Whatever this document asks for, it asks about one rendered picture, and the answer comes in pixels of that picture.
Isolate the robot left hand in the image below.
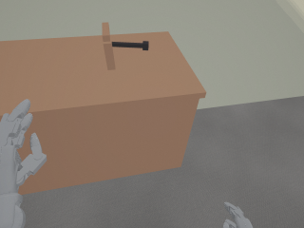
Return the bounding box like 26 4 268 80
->
0 99 47 195

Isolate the robot left forearm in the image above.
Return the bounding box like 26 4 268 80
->
0 192 26 228

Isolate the robot right hand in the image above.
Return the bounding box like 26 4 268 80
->
223 201 253 228

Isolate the tap lever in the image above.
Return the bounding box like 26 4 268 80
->
111 41 149 50

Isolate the counter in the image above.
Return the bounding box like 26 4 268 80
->
0 22 207 195

